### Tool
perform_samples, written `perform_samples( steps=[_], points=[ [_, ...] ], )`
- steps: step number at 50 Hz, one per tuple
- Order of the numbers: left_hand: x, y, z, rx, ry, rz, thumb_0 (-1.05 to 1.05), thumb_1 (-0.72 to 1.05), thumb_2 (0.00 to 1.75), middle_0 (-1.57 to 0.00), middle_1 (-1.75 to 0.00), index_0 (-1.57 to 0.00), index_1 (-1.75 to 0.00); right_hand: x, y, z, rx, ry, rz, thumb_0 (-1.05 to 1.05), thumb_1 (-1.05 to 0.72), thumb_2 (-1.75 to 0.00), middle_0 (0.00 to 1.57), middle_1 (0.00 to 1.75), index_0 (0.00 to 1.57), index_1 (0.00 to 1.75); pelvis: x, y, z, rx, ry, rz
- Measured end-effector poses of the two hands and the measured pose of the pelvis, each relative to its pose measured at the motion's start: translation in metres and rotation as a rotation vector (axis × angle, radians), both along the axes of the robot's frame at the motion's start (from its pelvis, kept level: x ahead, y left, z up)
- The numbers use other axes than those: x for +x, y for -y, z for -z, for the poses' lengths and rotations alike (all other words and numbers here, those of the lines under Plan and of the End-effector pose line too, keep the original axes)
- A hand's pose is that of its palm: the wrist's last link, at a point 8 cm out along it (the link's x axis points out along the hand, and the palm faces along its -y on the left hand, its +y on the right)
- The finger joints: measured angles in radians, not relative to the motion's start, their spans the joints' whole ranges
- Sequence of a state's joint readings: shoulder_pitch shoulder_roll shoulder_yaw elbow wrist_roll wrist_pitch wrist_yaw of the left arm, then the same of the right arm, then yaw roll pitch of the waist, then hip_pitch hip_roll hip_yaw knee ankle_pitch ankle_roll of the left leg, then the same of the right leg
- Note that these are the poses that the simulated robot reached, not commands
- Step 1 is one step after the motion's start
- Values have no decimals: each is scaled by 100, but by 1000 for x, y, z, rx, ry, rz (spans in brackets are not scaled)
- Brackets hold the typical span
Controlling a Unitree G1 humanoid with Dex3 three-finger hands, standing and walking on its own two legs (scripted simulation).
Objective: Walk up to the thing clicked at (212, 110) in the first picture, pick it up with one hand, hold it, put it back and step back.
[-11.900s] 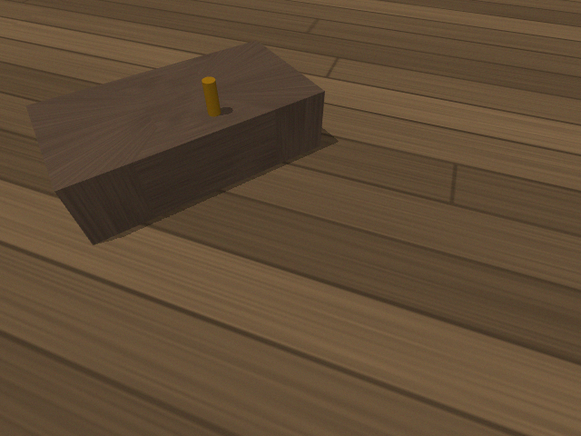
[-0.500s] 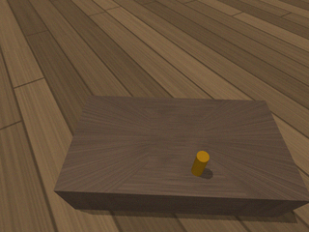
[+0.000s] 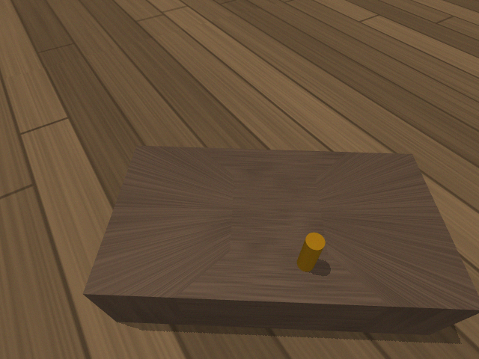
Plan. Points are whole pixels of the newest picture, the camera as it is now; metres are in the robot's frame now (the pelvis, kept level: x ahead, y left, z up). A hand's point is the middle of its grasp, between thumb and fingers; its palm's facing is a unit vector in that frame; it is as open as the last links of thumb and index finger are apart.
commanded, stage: stand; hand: right
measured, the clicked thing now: (310, 253) +0.47 -0.20 -0.37
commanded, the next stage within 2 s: go down in 0.22 s
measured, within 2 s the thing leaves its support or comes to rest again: neither
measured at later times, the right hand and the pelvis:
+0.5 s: hand out of the picture +0.13 -0.25 -0.16, palm faces +0.05 +0.95 -0.32, open 9.6 cm; pelvis -0.01 +0.00 -0.01, yaw -1 degrees
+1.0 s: hand out of the picture +0.14 -0.27 -0.16, palm faces +0.05 +0.94 -0.34, open 17.2 cm; pelvis +0.00 +0.00 -0.04, yaw -1 degrees
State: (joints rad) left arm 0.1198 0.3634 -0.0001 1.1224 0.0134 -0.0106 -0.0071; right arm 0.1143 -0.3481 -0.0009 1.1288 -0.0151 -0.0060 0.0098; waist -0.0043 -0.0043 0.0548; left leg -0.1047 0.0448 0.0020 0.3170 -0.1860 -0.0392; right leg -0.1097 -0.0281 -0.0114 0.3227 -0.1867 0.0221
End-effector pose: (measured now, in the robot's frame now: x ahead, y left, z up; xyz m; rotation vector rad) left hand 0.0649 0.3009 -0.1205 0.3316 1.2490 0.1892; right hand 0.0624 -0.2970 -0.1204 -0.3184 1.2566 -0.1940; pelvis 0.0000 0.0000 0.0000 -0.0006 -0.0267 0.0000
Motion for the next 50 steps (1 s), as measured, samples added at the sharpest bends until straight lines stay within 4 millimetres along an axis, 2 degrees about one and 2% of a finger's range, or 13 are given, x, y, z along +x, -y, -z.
perform_samples(
  steps=[17, 20, 26, 29, 35, 41, 50],
  points=[
    [6, 1, -2, 1, 15, 4, 1, 90, 90, -20, -30, -20, -30, 5, -1, 0, 1, 17, -1, 1, -90, -89, 20, 29, 20, 29, 2, 0, 0, 1, 4, 2],
    [13, 6, -2, -4, 91, -2, 1, 91, 91, -20, -30, -21, -30, 21, -4, -1, 10, 99, 31, 1, -86, -85, 17, 26, 17, 26, -4, 0, 3, 2, -23, 9],
    [16, 25, 2, -41, 170, -11, 1, 91, 91, -21, -31, -21, -31, 66, -2, 4, 19, 167, 26, 1, -61, -59, 11, 13, 10, 13, -14, -3, 12, 5, -89, 8],
    [14, 34, 2, -63, 195, -20, 1, 91, 90, -21, -31, -22, -31, 77, 3, -1, 9, 181, 15, 1, -44, -43, 10, 9, 9, 9, -13, -4, 14, 7, -101, 1],
    [20, 45, 3, -90, 248, -23, 1, 91, 90, -21, -31, -21, -31, 75, 10, -4, 6, 137, 17, 1, -9, -20, 9, 5, 7, 5, -10, -1, 18, 13, -116, -2],
    [38, 46, 5, -79, 301, 9, 1, 91, 89, -21, -31, -21, -30, 64, 11, 2, 14, 105, 21, 0, 22, -9, 7, 4, 6, 4, -8, 1, 25, 15, -142, 2],
    [67, 47, 9, -29, 373, 47, 1, 90, 90, -20, -30, -20, -30, 69, 15, 7, 1, 160, 32, 0, 46, -3, 6, 4, 5, 4, 0, 3, 40, 27, -183, 15]
  ],
)
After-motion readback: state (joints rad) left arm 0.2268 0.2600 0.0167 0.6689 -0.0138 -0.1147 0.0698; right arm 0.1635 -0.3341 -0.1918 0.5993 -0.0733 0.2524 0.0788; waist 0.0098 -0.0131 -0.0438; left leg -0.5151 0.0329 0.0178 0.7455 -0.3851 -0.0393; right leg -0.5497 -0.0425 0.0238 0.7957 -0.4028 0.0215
